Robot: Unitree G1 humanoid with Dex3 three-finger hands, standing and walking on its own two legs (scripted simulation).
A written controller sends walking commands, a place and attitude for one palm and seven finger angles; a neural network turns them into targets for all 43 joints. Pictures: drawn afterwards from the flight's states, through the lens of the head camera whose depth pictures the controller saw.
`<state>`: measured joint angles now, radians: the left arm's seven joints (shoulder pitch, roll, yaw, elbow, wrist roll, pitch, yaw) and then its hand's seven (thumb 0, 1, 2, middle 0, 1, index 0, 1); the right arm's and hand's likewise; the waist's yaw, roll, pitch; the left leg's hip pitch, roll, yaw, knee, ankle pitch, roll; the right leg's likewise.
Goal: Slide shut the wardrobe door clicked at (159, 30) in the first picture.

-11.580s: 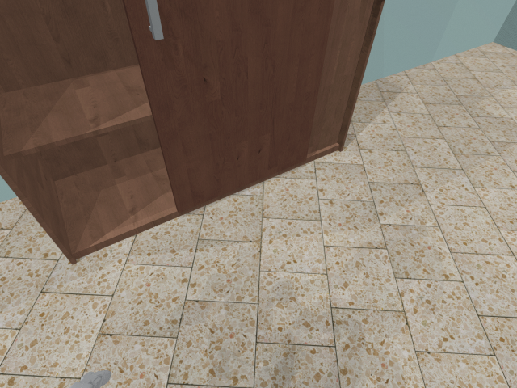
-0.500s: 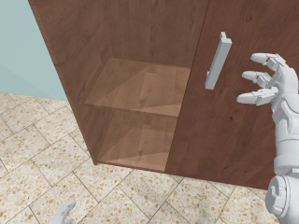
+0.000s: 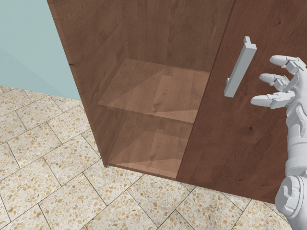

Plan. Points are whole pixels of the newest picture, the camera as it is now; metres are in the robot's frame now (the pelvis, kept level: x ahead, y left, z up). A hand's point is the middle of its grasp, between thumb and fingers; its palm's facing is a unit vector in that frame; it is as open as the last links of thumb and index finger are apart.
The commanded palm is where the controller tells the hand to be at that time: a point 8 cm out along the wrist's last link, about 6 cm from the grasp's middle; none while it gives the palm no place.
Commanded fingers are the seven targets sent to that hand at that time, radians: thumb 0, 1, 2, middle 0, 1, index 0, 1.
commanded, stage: move the hooked fingers beside the handle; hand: right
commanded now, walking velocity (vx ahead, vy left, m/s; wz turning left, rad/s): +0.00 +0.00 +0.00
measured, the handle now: (237, 67) +0.52 -0.15 +0.19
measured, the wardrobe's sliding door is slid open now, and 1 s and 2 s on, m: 0.48 0.48 0.48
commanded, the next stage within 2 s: feel for the door with the fingertips in 0.74 s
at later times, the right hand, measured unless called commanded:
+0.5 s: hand (263, 80) +0.46 -0.20 +0.20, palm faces +0.11 +0.99 +0.00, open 14.0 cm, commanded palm +0.43 -0.25 +0.19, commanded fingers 0.00 0.50 -0.30 0.30 1.20 0.30 1.20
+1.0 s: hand (266, 82) +0.46 -0.21 +0.20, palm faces +0.09 +1.00 +0.01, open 14.0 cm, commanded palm +0.43 -0.25 +0.19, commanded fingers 0.00 0.50 -0.30 0.30 1.20 0.30 1.20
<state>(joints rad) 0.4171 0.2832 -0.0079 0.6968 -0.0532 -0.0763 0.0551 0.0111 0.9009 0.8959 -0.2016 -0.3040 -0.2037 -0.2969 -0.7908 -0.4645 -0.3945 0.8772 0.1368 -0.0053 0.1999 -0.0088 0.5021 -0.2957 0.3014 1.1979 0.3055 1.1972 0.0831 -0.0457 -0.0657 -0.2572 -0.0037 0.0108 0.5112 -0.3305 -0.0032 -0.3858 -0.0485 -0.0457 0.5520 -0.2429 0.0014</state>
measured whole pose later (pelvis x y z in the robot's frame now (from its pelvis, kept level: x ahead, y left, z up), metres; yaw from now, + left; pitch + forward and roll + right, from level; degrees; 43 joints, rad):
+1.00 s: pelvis +0.01 +0.00 +0.00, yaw +0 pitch +5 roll +1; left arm 0.39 0.29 0.00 0.68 -0.06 -0.06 0.06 0.01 0.90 0.90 -0.20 -0.30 -0.20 -0.30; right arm -0.83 -0.46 -0.36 0.90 0.15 0.01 0.20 -0.01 0.50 -0.30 0.30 1.20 0.30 1.20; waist 0.07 -0.05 -0.07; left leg -0.27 -0.01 0.02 0.52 -0.34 0.00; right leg -0.41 -0.05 -0.03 0.57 -0.25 0.00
